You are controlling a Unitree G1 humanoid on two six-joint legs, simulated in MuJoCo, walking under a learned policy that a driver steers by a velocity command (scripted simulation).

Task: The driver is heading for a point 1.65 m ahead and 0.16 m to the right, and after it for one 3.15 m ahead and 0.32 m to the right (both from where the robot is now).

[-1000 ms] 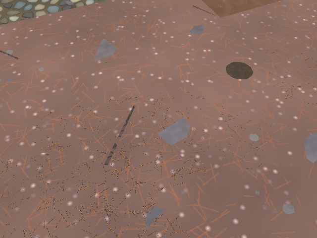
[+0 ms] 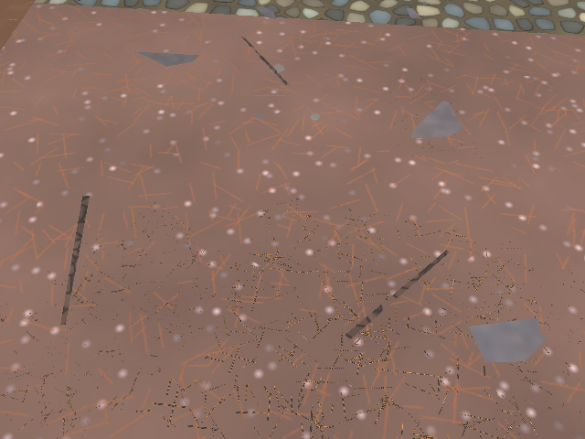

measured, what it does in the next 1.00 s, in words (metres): walks ahead: right foot, then left foot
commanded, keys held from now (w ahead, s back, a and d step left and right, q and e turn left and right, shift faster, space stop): q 0.08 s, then no key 0.26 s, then w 0.66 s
